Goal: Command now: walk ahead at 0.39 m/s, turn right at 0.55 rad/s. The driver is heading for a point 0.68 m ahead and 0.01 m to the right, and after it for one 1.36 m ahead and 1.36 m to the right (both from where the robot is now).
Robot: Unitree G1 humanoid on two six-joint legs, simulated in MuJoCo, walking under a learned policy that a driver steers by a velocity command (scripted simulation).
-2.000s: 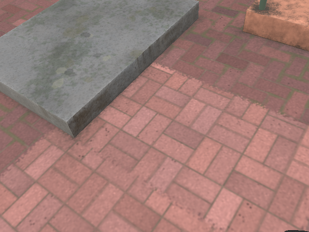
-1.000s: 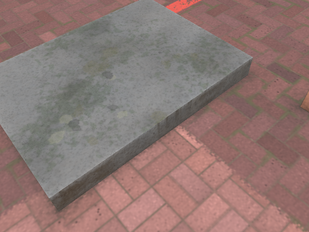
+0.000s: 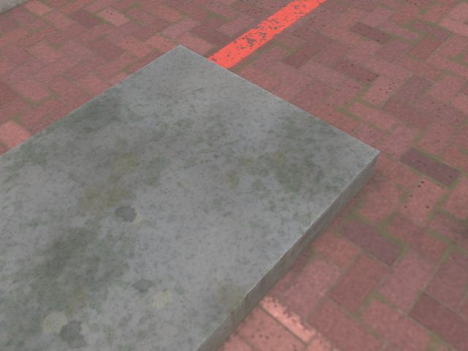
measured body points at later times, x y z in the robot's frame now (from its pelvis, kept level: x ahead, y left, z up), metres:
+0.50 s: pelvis +0.19 +0.03 +0.00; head +0.22 +0.05 +0.45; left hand +0.41 +0.24 -0.12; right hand +0.11 -0.23 -0.11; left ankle +0.14 +0.15 -0.74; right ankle +0.24 -0.12 -0.69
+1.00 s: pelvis +0.41 -0.07 +0.00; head +0.41 -0.07 +0.45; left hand +0.42 +0.18 -0.15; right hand +0.47 -0.33 -0.14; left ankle +0.43 +0.04 -0.50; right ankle +0.33 -0.11 -0.74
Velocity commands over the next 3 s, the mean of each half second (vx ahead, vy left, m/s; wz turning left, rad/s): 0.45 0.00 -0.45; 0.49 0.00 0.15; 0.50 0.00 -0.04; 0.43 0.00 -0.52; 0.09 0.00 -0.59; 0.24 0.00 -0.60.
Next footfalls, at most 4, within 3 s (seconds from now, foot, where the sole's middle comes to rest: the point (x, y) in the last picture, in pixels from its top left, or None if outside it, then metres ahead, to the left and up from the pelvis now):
0.20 left None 0.18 0.14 -0.78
0.66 right None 0.37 -0.13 -0.78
1.26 left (256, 236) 0.76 0.01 -0.64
1.80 right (322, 161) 1.06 -0.21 -0.64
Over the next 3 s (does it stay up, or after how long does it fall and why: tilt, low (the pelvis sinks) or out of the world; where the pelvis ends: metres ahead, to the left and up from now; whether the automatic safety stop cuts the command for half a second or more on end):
stays up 1.17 -0.21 0.13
